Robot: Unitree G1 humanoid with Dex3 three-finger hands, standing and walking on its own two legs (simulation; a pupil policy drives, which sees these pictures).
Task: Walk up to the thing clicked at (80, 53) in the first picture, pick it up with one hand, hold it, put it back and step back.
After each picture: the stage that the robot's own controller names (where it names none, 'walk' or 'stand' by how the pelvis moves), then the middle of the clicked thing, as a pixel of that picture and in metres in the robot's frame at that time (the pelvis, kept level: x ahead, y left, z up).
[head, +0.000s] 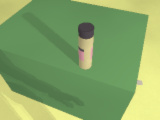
stand; (85, 48) +0.59 +0.01 -0.03
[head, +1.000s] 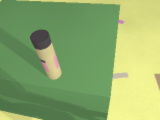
rise first; (48, 57) +0.49 +0.19 -0.01
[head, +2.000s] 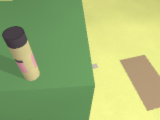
stand; (24, 57) +0.47 +0.24 +0.01
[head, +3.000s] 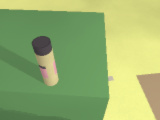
stand; (47, 63) +0.48 +0.19 -0.02
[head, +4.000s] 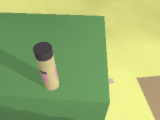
stand; (47, 68) +0.46 +0.18 -0.03
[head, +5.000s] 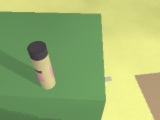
stand; (43, 67) +0.47 +0.20 -0.03
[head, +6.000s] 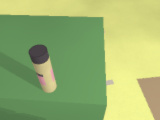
stand; (44, 71) +0.46 +0.20 -0.04
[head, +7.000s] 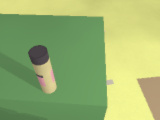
stand; (44, 72) +0.45 +0.19 -0.04
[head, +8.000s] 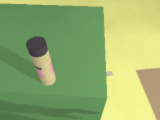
rise first; (43, 64) +0.46 +0.19 -0.03
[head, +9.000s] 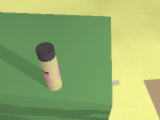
go down; (50, 69) +0.46 +0.18 -0.03
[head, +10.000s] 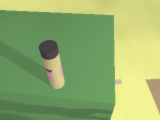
go down; (53, 67) +0.47 +0.17 -0.03
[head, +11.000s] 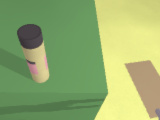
go down; (36, 57) +0.45 +0.17 +0.03
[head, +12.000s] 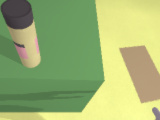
close in; (25, 39) +0.47 +0.17 +0.05
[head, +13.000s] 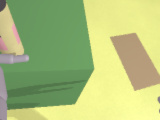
close; (2, 28) +0.49 +0.19 +0.08
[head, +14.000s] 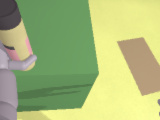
lift; (16, 41) +0.46 +0.17 +0.07
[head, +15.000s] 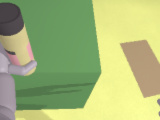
lift; (17, 46) +0.44 +0.17 +0.07
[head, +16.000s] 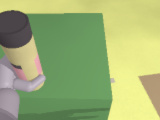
lift; (24, 59) +0.33 +0.17 +0.20
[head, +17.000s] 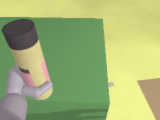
hold; (32, 65) +0.33 +0.16 +0.17
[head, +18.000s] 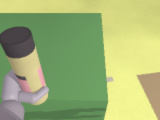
hold; (28, 71) +0.32 +0.17 +0.15
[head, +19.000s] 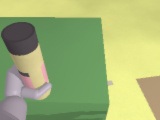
crouch; (31, 67) +0.32 +0.16 +0.17
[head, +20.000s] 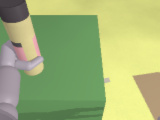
crouch; (24, 41) +0.41 +0.18 +0.19
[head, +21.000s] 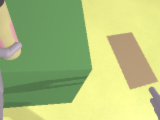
lower; out of the picture +0.50 +0.19 +0.07
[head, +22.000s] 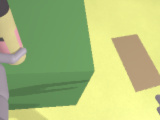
lower; (4, 33) +0.48 +0.18 +0.07
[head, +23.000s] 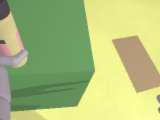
lower; (6, 35) +0.48 +0.18 +0.07
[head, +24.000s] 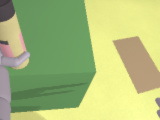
lower; (9, 37) +0.48 +0.18 +0.07
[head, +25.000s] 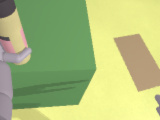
loosen; (10, 32) +0.48 +0.17 +0.08
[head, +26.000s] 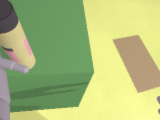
withdraw; (14, 42) +0.46 +0.16 +0.07
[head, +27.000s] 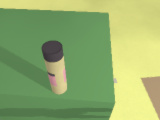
sink last; (56, 70) +0.43 +0.14 +0.01
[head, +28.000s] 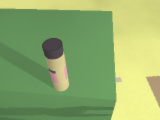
stand; (57, 67) +0.44 +0.14 +0.02
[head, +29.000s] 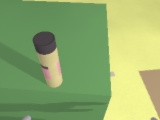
stand; (50, 63) +0.44 +0.15 +0.03
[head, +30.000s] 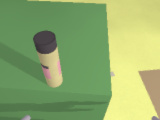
stand; (50, 62) +0.44 +0.15 +0.03
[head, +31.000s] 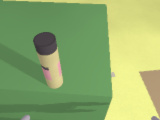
stand; (50, 63) +0.43 +0.15 +0.03
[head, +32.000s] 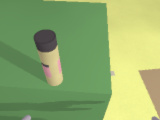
stand; (50, 61) +0.44 +0.15 +0.03
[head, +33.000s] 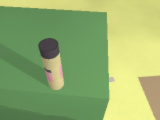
stand; (53, 67) +0.45 +0.15 +0.00
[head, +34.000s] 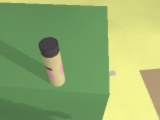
walk; (53, 64) +0.46 +0.15 -0.03
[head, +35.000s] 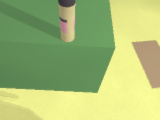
walk; (67, 18) +0.65 +0.10 +0.00
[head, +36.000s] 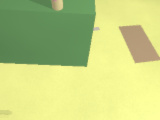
walk; out of the picture +0.95 +0.19 -0.02
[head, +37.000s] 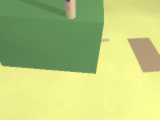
stand; (70, 0) +1.04 +0.13 -0.02
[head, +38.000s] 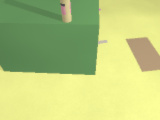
stand; (65, 4) +1.06 +0.14 -0.04
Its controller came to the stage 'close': yes
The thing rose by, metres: 0.20
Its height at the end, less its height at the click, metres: +0.00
